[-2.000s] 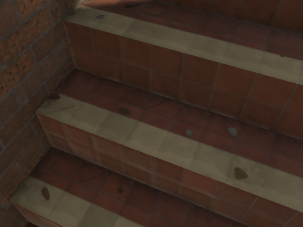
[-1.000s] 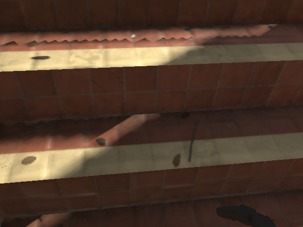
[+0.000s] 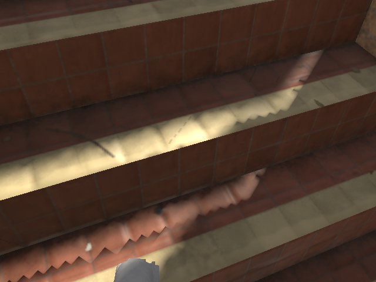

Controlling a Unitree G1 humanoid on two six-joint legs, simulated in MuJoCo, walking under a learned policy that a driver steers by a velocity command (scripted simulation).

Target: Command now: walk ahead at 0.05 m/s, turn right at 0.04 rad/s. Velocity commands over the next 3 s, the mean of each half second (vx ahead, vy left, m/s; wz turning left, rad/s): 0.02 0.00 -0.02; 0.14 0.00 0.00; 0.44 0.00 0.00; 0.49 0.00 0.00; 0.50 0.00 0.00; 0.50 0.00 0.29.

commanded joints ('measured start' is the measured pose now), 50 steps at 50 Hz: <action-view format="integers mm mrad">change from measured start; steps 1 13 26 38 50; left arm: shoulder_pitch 125 47 81 93 138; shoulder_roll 128 4 -69 111 129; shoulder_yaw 44 66 32 14 49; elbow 55 -123 -166 -4 32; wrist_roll -66 -1 -31 -43 -19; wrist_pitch -16 96 87 46 36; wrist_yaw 132 36 61 109 120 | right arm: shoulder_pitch -141 -62 -73 -11 -228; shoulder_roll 108 -28 -83 72 36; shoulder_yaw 41 -64 -73 8 -19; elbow -151 69 -6 -129 -299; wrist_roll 60 -30 -26 34 -3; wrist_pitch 16 -30 -13 41 24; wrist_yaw -103 -67 -112 -89 -70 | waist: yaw -39 14 56 -93 -28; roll -109 11 136 -113 -15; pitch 64 103 16 42 128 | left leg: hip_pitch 345 485 654 649 -17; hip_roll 23 110 104 -105 -14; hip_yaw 90 -270 -200 94 -3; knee -362 -1131 -1032 -546 124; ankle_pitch -369 -321 -23 -449 -398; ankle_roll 49 207 155 98 131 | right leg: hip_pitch -7 -303 -154 80 296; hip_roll -248 33 0 -198 -337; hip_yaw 66 88 -23 10 186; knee -244 1078 336 -94 -354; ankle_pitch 580 26 101 1343 -176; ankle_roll -180 -34 -83 -109 -238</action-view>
